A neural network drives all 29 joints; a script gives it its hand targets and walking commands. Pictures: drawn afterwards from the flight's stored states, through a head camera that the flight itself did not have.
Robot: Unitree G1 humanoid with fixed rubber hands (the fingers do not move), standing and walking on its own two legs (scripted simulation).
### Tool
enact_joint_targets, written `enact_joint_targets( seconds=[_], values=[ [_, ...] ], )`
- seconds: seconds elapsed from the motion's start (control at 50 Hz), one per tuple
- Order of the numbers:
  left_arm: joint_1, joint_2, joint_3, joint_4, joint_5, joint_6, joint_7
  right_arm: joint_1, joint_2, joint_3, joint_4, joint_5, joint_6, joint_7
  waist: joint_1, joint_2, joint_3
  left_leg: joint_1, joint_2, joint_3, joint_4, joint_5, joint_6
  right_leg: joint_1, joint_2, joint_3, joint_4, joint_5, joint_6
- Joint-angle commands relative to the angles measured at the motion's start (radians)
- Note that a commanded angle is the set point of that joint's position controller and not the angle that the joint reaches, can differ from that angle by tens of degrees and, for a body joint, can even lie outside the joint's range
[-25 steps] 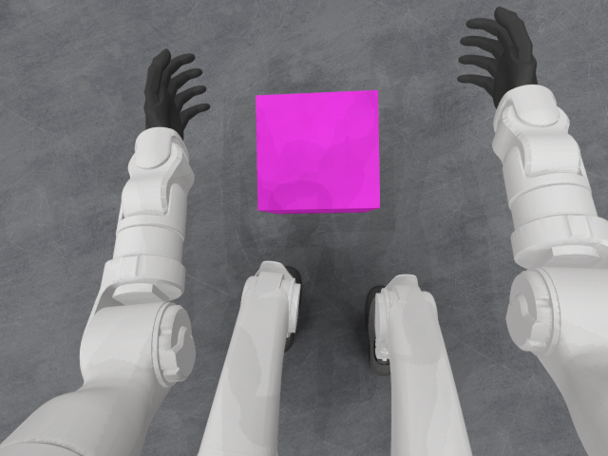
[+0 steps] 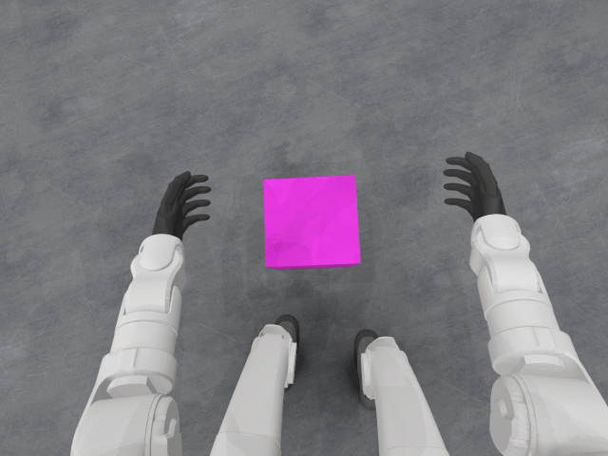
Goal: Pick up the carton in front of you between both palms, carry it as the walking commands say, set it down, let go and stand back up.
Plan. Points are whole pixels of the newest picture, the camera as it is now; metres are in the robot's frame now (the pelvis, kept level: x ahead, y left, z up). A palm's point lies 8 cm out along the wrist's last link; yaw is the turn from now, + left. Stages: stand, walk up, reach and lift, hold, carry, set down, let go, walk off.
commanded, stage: let go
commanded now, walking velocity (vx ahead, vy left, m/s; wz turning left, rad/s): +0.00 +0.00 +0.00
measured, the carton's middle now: (312, 228) +0.43 +0.05 -0.56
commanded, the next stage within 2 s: stand in 1.00 s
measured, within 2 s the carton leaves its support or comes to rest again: neither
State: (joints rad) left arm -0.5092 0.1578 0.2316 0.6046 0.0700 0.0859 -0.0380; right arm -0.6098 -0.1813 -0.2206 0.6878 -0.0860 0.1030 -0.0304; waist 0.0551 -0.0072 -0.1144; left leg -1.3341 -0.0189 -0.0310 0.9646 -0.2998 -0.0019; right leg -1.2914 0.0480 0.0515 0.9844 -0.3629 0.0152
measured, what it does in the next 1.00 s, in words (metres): rises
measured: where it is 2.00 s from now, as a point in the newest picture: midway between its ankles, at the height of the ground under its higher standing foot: (325, 374)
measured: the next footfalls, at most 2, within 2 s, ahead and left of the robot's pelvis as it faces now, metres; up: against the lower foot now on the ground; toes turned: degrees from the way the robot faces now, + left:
none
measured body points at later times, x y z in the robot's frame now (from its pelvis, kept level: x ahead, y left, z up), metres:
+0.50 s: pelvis +0.06 +0.00 +0.09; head +0.14 -0.01 +0.53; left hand +0.23 +0.24 +0.01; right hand +0.27 -0.23 +0.00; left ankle +0.05 +0.12 -0.65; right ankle +0.03 -0.12 -0.65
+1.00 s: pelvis +0.05 +0.00 +0.09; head +0.06 +0.00 +0.54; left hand +0.22 +0.24 +0.02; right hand +0.23 -0.24 +0.01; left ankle +0.05 +0.11 -0.65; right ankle +0.03 -0.12 -0.65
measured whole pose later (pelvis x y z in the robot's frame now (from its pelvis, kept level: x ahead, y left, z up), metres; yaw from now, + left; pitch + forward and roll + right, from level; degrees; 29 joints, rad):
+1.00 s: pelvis +0.05 +0.00 +0.09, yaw +2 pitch -6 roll +0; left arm 0.22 0.22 0.04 0.38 0.03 0.21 -0.04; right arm 0.22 -0.21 -0.04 0.46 0.00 0.11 0.05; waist 0.00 -0.01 0.11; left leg -0.11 -0.03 -0.05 0.47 -0.26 0.00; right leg -0.05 0.02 0.05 0.47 -0.31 0.00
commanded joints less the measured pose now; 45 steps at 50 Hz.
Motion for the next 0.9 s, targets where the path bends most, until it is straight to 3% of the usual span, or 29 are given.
enact_joint_targets(
  seconds=[0.0, 0.08, 0.2, 0.32, 0.46, 0.62, 0.76, 0.86, 0.88],
  values=[
    [0.018, 0.123, -0.021, -0.149, -0.016, -0.031, -0.020, -0.027, -0.089, 0.011, -0.185, 0.016, -0.038, -0.001, 0.011, -0.005, -0.733, 0.720, -0.024, 0.037, -0.093, 0.380, -0.018, 0.423, 0.021, -0.051, -0.159, 0.281, 0.013],
    [0.167, 0.103, -0.065, -0.145, -0.052, -0.056, -0.031, 0.132, -0.081, 0.032, -0.188, 0.031, -0.070, 0.019, -0.001, 0.003, -0.594, 0.828, -0.011, 0.006, -0.163, 0.398, -0.017, 0.464, 0.013, -0.048, -0.224, 0.263, 0.009],
    [0.410, 0.096, -0.110, -0.160, -0.075, -0.093, -0.023, 0.390, -0.087, 0.060, -0.173, 0.046, -0.113, 0.039, -0.011, 0.020, -0.465, 1.016, -0.002, -0.022, -0.251, 0.535, -0.018, 0.564, 0.011, -0.039, -0.318, 0.314, 0.004],
    [0.610, 0.112, -0.139, -0.228, -0.081, -0.120, -0.013, 0.598, -0.103, 0.086, -0.221, 0.059, -0.144, 0.051, -0.015, 0.029, -0.341, 1.174, 0.000, -0.026, -0.359, 0.625, -0.021, 0.761, 0.008, -0.026, -0.434, 0.385, 0.000],
    [0.714, 0.132, -0.169, -0.262, -0.092, -0.110, -0.024, 0.755, -0.098, 0.127, -0.288, 0.072, -0.135, 0.062, -0.042, -0.032, -0.103, 1.214, -0.023, 0.009, -0.521, 0.429, -0.024, 1.027, -0.007, -0.021, -0.578, 0.395, 0.006],
    [0.703, 0.156, -0.161, -0.269, -0.072, -0.022, -0.036, 0.788, -0.107, 0.156, -0.334, 0.084, -0.046, 0.096, -0.054, -0.015, 0.126, 1.274, -0.038, 0.036, -0.579, 0.209, -0.017, 1.069, -0.024, -0.024, -0.656, 0.223, 0.001],
    [0.699, 0.156, -0.146, -0.266, -0.048, 0.035, -0.038, 0.767, -0.109, 0.156, -0.352, 0.080, 0.008, 0.105, -0.040, 0.001, 0.190, 1.325, -0.044, 0.041, -0.568, 0.197, -0.016, 1.080, -0.030, -0.023, -0.662, 0.190, -0.006],
    [0.690, 0.153, -0.148, -0.278, -0.048, 0.046, -0.037, 0.772, -0.108, 0.146, -0.354, 0.066, 0.022, 0.102, -0.050, -0.008, 0.181, 1.347, -0.040, 0.037, -0.567, 0.230, -0.013, 1.110, -0.019, -0.028, -0.647, 0.240, 0.000],
    [0.657, 0.175, -0.148, -0.341, -0.025, 0.099, -0.012, 0.831, -0.121, 0.141, -0.297, 0.081, -0.006, 0.083, -0.057, 0.019, 0.128, 1.336, -0.060, 0.039, -0.532, 0.224, -0.023, 1.151, -0.022, -0.034, -0.614, 0.312, -0.001]
  ],
)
